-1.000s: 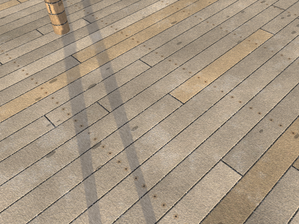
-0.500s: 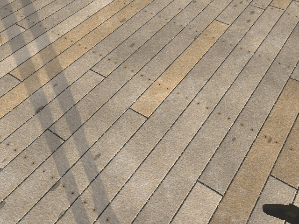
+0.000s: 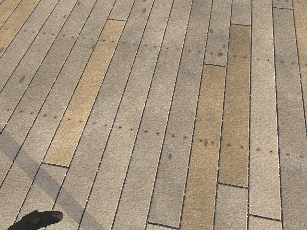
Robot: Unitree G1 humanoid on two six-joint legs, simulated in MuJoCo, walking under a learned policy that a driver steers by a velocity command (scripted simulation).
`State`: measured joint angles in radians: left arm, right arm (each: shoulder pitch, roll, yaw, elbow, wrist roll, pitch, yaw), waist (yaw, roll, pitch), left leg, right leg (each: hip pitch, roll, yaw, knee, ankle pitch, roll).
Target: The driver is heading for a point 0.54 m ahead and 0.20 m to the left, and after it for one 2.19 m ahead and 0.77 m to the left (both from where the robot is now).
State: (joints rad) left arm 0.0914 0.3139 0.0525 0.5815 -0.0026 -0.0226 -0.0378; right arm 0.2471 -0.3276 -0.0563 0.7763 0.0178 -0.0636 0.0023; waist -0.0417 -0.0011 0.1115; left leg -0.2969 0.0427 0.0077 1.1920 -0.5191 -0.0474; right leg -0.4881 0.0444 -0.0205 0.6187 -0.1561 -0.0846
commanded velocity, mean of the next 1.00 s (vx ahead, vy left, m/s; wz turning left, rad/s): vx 0.13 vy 0.00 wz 0.38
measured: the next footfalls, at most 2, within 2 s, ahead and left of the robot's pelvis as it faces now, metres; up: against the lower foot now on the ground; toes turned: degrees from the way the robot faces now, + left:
left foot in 0.48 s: +0.16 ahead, +0.15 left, +0.00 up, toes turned +12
right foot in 0.90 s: +0.36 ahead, -0.02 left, +0.00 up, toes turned +30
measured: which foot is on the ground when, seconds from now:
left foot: up 0.00-0.46, down 0.48-0.90, up 0.92-1.00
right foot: down 0.00-0.48, up 0.50-0.88, down 0.90-1.00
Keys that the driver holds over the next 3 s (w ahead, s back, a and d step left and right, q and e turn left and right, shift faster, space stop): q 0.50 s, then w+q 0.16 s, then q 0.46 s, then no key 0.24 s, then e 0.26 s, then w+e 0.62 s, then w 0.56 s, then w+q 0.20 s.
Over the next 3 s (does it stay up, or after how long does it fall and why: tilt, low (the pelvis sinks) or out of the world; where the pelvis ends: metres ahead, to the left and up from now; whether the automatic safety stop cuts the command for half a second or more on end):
stays up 0.86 0.16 0.03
